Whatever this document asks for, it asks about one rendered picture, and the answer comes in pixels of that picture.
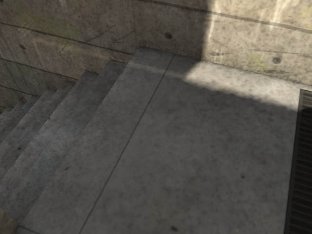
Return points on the stairs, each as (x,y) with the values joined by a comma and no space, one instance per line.
(37,135)

